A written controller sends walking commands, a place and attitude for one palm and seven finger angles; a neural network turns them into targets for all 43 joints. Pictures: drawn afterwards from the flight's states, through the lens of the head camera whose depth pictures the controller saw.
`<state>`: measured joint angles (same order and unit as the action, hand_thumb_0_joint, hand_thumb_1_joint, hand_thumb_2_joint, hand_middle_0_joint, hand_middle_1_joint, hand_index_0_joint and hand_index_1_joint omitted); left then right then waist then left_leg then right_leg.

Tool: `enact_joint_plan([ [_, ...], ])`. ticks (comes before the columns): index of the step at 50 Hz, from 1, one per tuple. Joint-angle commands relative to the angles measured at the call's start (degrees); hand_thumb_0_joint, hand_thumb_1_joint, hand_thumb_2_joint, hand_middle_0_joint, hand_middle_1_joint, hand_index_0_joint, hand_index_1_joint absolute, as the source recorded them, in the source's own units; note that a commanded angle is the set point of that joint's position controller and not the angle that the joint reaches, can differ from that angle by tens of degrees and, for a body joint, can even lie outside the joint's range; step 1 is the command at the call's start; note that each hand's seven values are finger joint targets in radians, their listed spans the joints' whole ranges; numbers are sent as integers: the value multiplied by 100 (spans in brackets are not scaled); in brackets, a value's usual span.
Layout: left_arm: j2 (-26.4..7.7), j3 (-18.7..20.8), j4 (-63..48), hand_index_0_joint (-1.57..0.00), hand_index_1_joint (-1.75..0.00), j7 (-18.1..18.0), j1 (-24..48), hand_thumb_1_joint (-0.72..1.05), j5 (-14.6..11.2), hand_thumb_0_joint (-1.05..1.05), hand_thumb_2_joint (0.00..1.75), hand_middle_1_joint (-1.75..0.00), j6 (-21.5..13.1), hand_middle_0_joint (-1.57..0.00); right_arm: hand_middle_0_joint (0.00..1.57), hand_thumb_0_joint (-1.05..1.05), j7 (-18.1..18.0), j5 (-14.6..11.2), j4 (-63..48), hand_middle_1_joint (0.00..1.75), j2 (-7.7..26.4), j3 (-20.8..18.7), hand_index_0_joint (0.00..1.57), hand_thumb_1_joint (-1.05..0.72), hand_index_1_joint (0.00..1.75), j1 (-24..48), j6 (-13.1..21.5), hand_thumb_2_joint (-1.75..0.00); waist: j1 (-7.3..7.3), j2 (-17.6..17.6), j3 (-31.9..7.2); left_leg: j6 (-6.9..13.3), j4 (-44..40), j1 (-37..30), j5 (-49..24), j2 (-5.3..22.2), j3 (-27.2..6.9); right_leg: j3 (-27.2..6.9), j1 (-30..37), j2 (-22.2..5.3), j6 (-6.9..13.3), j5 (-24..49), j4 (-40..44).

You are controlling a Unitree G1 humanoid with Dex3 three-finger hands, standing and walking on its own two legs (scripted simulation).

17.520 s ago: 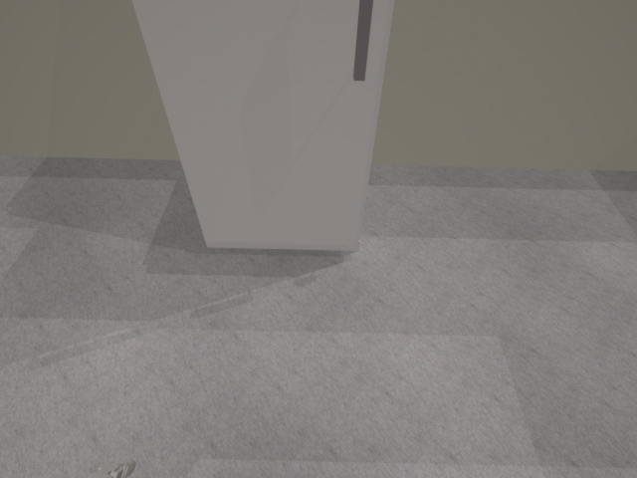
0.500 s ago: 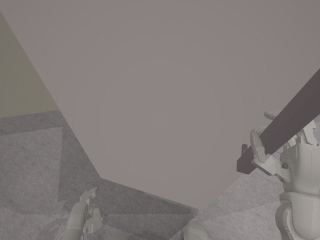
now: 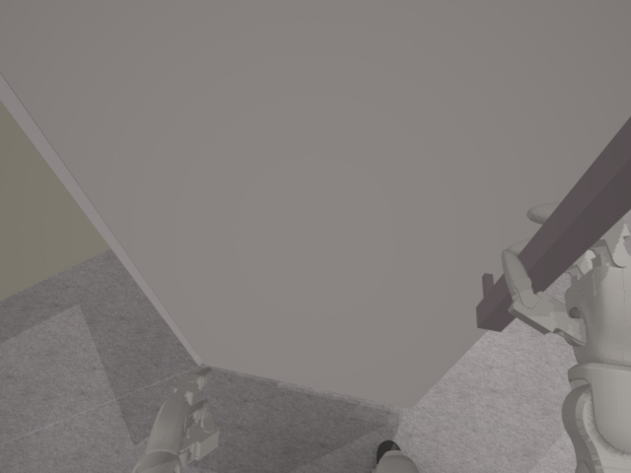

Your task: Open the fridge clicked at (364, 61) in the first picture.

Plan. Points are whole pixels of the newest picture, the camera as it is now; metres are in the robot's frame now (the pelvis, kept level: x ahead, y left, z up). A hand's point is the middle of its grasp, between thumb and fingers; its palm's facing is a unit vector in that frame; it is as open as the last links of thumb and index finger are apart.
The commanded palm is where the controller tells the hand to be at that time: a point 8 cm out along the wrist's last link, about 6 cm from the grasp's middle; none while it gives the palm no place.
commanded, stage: walk backward, drawing the door open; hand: right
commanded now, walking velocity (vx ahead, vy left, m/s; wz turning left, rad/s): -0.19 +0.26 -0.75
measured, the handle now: (590, 178) +0.32 -0.19 +0.26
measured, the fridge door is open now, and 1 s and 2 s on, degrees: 47 74 68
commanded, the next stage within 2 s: stop walking and hold the door back in 0.56 s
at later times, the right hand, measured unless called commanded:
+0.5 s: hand out of the picture +0.12 -0.10 +0.16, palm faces +0.48 +0.84 -0.25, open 7.3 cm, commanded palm +0.07 -0.13 +0.16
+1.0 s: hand out of the picture +0.07 -0.04 +0.17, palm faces +0.77 +0.60 -0.21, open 6.6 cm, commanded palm +0.03 -0.09 +0.15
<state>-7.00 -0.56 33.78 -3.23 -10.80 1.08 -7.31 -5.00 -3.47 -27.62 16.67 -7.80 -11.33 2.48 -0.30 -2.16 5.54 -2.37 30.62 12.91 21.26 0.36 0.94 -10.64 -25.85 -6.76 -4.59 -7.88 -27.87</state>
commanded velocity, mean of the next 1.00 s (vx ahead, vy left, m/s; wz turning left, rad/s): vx -0.06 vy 0.04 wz -0.44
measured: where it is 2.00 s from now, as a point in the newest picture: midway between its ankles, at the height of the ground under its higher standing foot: outside the picture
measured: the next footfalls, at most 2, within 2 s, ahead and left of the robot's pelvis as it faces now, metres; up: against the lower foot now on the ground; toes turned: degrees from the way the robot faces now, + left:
right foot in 0.30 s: -0.04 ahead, -0.01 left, +0.00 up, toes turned -22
left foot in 0.64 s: +0.06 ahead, +0.35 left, +0.00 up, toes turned -24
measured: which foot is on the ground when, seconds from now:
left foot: down 0.00-0.30, up 0.32-0.62, down 0.64-1.00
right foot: down 0.00-0.00, up 0.02-0.28, down 0.30-0.64, up 0.66-1.00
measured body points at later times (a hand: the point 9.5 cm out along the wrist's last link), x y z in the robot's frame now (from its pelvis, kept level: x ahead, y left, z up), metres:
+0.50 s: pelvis -0.07 +0.16 +0.02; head -0.03 +0.13 +0.46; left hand +0.17 +0.30 -0.07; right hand +0.09 -0.14 +0.18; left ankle +0.03 +0.29 -0.65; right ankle -0.07 +0.00 -0.73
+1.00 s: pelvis -0.11 +0.33 +0.02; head -0.09 +0.34 +0.47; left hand +0.19 +0.46 -0.07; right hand +0.02 -0.07 +0.18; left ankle +0.02 +0.37 -0.73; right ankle -0.21 +0.23 -0.67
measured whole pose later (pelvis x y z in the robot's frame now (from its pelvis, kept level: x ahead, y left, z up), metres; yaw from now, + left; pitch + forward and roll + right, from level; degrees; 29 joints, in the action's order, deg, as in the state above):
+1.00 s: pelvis -0.11 +0.33 +0.02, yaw -35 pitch -2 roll -4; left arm -17.8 1.3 38.7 -5.1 -9.8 0.0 -1.9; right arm -6.4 -2.4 17.0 16.5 -9.2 16.3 9.3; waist -1.1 1.7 1.9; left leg 1.2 24.5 16.9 6.0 8.1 8.9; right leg 3.0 -18.0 1.6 -0.9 -24.9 -47.4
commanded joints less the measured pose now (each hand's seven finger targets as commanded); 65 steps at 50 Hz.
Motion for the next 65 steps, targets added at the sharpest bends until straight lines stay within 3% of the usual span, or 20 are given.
enact_joint_plan([
  [1,-584,294,-628,-20,-30,-149,697,90,40,0,90,-30,-174,-20,45,0,-215,231,-1773,140,1321,-1285,45,-90,140,990,729,-90,-186,1455,-1476,1256,-1759,230,-536,2129,-1686,1190,-663,990,131,-2637,-4322],
  [5,-542,244,-650,-20,-30,-308,805,90,79,0,90,-30,-222,-20,45,0,-3,173,-1564,140,819,-953,45,-90,140,504,897,-90,-111,1047,-1127,1275,-651,-796,-3559,1650,-13,1401,-779,544,76,-2494,-4123],
  [10,-561,191,-851,-20,-30,-415,525,90,169,0,90,-30,-161,-20,45,0,-75,174,-1707,140,689,-854,45,-90,140,167,909,-90,-174,1212,-1519,1297,-364,-1207,-4640,1647,113,1924,67,575,237,-2375,-1734],
  [13,-686,250,-852,-20,-30,-414,-4,90,152,0,90,-30,-191,-20,45,0,-74,168,-1805,140,540,-598,45,-90,140,313,928,-90,179,694,-1958,878,840,-580,-4601,1240,499,2034,1615,649,316,-913,398],
  [14,-842,346,-866,-20,-30,-421,-164,90,110,0,90,-30,-152,-20,45,0,-74,137,-1714,140,519,-479,45,-90,140,367,935,-90,401,85,-1997,412,2013,729,-3493,1021,750,1281,3131,42,524,719,879],
  [15,-1112,409,-957,-20,-30,-359,99,90,150,0,90,-30,-198,-20,45,0,-66,115,-1937,140,553,-506,45,-90,140,549,1075,-90,183,-1394,-1970,-244,3438,2571,174,92,602,-1452,4185,-1973,1485,4185,1016],
  [16,-1147,396,-839,-20,-30,-183,104,90,172,0,90,-30,-225,-20,45,0,-22,323,-1919,140,735,-631,45,-90,140,655,1243,-90,122,-1133,-1715,-197,4175,2961,1493,83,-192,-2060,4061,-2611,1947,5133,863],
  [17,-1015,373,-776,-20,-30,-147,455,90,148,0,90,-30,-285,-20,45,0,111,329,-2166,140,923,-680,45,-90,140,766,1249,-90,193,-1051,-1642,-67,4274,2941,1024,217,-586,-2266,3433,-2375,1734,4089,939],
  [22,-1056,412,-530,-20,-30,-68,379,90,-35,0,90,-30,-297,-20,45,0,23,265,-1621,140,479,-492,45,-90,140,917,925,-90,26,-1176,-1291,-165,2878,1512,-414,169,-157,245,1796,-1005,1043,1384,999],
  [26,-1113,363,-705,-20,-30,-33,446,90,-156,0,90,-30,-307,-20,45,0,-117,128,-1372,140,582,-715,45,-90,140,913,842,-90,86,-1791,-1185,-213,1775,678,5,4,182,133,977,-901,1132,-556,1301],
  [30,-1052,376,-778,-20,-30,-3,430,90,-131,0,90,-30,-305,-20,45,0,-199,85,-1315,140,802,-1042,45,-90,140,872,897,-90,-28,-1191,-1242,-253,-378,-870,-459,-336,591,168,149,-281,780,-1493,498],
  [33,-692,253,-767,-20,-30,-51,661,90,-43,0,90,-30,-184,-20,45,0,-292,179,-1426,140,1754,-1750,45,-90,140,877,860,-90,-169,1564,-1437,870,-1633,-203,-1350,2153,-1613,1118,-722,912,201,-2808,-3895],
  [34,-921,450,-580,-20,-30,-93,471,90,-54,0,90,-30,-225,-20,45,0,-351,149,-322,140,1584,-1731,45,-90,140,852,659,-90,-91,2129,-1703,1017,-1684,-73,-925,2484,-2602,629,-760,895,214,-2871,-4851],
  [38,-1029,239,-273,-20,-30,-302,650,90,-73,0,90,-30,18,-20,45,0,-447,136,1417,140,1576,-1594,45,-90,140,2565,852,-90,27,1020,-1478,693,-881,-719,-2651,1969,-787,648,-817,604,104,-1518,-4661],
  [47,-1399,290,-262,-20,-30,-188,505,90,-113,0,90,-30,268,-20,45,0,-344,110,3220,140,1598,-956,45,-90,140,5155,1152,-90,-175,1493,-1439,624,-2176,-661,362,2162,-1105,1292,159,774,372,-1727,-1955],
  [53,-1384,303,-180,-20,-30,-136,90,90,-146,0,90,-30,300,-20,45,0,-230,197,4224,140,1761,-835,45,-90,140,6579,1310,-90,52,1071,-2122,406,-1666,-274,1188,1473,-422,1975,1998,984,732,-1723,785],
  [55,-1639,350,-283,-20,-30,-152,19,90,-155,0,90,-30,209,-20,45,0,-124,150,4266,140,1508,-589,45,-90,140,7037,1389,-90,131,-1350,-1811,14,624,1298,696,322,608,29,2821,-580,1314,-2363,1895],
  [57,-1408,325,-255,-20,-30,-138,206,90,-289,0,90,-30,90,-20,45,0,-97,255,4221,140,1324,-223,45,-90,140,8078,1325,-90,134,-1673,-1415,166,3173,2681,457,162,-8,-1476,2532,-1666,1903,-1944,1885],
  [59,-1503,356,-58,-20,-30,-180,-57,90,-375,0,90,-30,131,-20,45,0,-66,315,5038,140,1635,-391,45,-90,140,8202,1157,-90,7,-624,-1373,134,3241,2776,-53,346,-92,-819,2413,-1305,1793,-2171,1527],
  [65,-1528,261,239,-20,-30,-361,-433,90,-343,0,90,-30,129,-20,45,0,153,223,6064,140,1509,-252,45,-90,140,8460,937,-90,60,-724,-1702,32,1878,1999,-150,317,268,233,2757,-1094,1619,408,864],
])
